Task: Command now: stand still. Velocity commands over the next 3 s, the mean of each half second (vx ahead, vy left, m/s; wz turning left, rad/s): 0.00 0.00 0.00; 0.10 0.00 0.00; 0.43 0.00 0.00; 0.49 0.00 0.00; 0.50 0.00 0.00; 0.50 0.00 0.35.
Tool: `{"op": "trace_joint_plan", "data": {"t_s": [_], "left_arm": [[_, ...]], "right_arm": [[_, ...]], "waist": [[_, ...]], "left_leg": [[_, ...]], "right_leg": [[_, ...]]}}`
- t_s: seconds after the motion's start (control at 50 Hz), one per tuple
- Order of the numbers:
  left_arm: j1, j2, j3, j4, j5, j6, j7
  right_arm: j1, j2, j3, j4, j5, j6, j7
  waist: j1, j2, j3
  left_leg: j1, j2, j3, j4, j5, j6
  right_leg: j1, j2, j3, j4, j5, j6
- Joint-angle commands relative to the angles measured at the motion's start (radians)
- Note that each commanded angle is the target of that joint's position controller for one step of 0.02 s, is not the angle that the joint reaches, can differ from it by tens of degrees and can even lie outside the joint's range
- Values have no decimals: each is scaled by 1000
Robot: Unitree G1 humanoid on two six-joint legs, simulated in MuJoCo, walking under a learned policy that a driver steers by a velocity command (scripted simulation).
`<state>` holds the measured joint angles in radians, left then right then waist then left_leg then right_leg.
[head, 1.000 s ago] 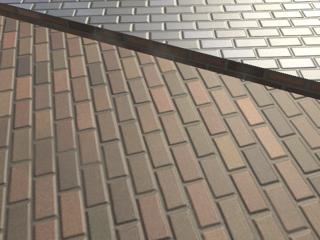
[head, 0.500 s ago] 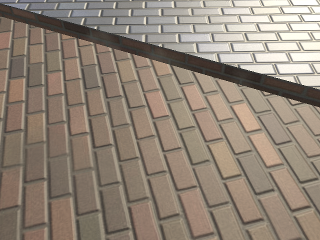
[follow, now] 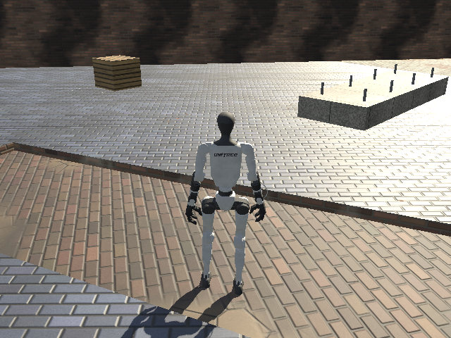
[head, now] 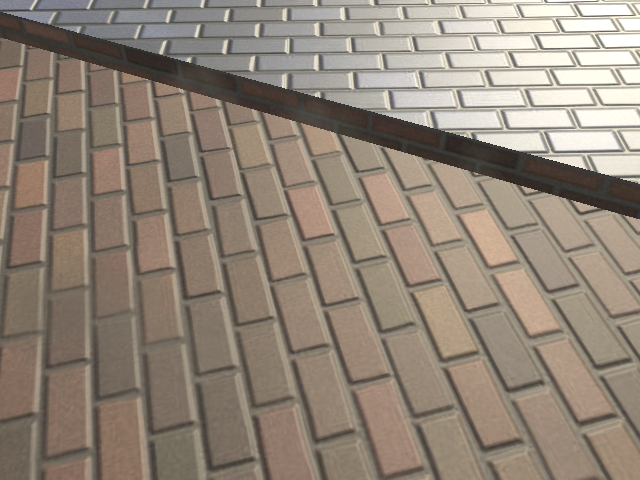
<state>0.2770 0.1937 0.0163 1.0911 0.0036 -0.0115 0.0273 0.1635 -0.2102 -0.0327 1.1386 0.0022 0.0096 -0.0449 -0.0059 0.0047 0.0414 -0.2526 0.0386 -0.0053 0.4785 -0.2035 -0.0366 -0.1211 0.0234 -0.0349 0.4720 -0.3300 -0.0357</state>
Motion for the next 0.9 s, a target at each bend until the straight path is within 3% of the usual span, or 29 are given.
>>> {"op": "trace_joint_plan", "data": {"t_s": [0.02, 0.74, 0.76, 0.78, 0.8, 0.82, 0.84, 0.86, 0.88, 0.9], "left_arm": [[63, 98, 15, -18, 0, -5, 2], [139, 71, 11, -27, -4, -7, 2], [159, 69, 11, -18, -5, -6, 4], [169, 91, 20, -16, -12, -2, 7], [169, 131, 33, -26, -20, -1, 10], [186, 163, 44, -34, -27, -5, 12], [193, 195, 56, -40, -29, -15, 13], [197, 194, 60, -45, -21, -30, 14], [205, 173, 57, -45, -13, -47, 12], [203, 153, 54, -49, -16, -58, 9]], "right_arm": [[19, -97, -12, -21, 0, -7, -4], [87, -75, -7, -11, 3, -8, -10], [103, -63, -4, -3, 3, -7, -10], [100, -63, -6, -3, 7, -6, -10], [81, -67, -9, -14, 12, -9, -10], [31, -71, -11, -41, 13, -19, -7], [-21, -61, -7, -73, 17, -36, 1], [-59, -61, -8, -97, 25, -53, 10], [-68, -67, -12, -109, 32, -70, 20], [-58, -74, -17, -114, 37, -85, 29]], "waist": [[0, -9, 5], [1, -7, 15], [2, -18, -7], [11, -40, 8], [23, -86, 43], [45, -131, 100], [61, -173, 153], [69, -174, 191], [65, -156, 205], [54, -127, 193]], "left_leg": [[94, 8, -8, -34, 161, 38], [84, 8, -10, -32, 170, 35], [90, -10, 11, -20, 79, 35], [55, -44, 50, 29, -69, 37], [-22, -77, 91, 108, -213, 41], [-145, -78, 106, 199, -261, 50], [-233, -37, 73, 301, -243, 71], [-350, 7, 28, 402, -273, 88], [-465, 42, -9, 479, -303, 102], [-536, 68, -31, 494, -298, 113]], "right_leg": [[-132, -60, 60, -124, 156, -8], [-132, -56, 55, -122, 189, -11], [-121, -53, 55, -137, 82, -18], [-126, -61, 79, -161, -104, -42], [-135, -107, 153, -207, -321, -83], [-128, -200, 278, -278, -482, -136], [-131, -307, 414, -339, -531, -195], [-88, -372, 494, -369, -475, -235], [-7, -401, 517, -363, -379, -250], [73, -396, 493, -341, -287, -241]]}}
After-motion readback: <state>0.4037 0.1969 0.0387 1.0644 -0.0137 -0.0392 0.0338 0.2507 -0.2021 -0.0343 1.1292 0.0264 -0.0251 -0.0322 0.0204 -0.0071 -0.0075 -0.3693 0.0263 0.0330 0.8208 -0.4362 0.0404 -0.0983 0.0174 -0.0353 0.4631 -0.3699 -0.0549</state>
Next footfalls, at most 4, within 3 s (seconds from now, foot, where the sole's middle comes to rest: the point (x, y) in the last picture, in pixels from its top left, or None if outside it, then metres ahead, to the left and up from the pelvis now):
1.06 left None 0.15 0.16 -0.77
1.58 right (369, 467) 0.53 -0.07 -0.77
2.14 left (260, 339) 0.84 0.18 -0.77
2.72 right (352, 239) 1.16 -0.06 -0.77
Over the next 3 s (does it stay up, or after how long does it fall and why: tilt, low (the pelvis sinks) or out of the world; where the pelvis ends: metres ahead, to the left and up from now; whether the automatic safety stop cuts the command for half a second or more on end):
stays up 1.12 0.05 0.01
